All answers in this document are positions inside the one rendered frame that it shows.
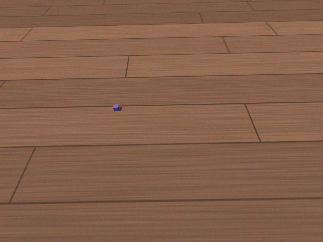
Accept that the cube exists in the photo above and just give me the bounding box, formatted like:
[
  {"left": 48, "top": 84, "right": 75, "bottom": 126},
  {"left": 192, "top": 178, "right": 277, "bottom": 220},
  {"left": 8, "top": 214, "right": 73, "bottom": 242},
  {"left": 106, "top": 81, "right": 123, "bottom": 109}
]
[{"left": 113, "top": 104, "right": 119, "bottom": 111}]

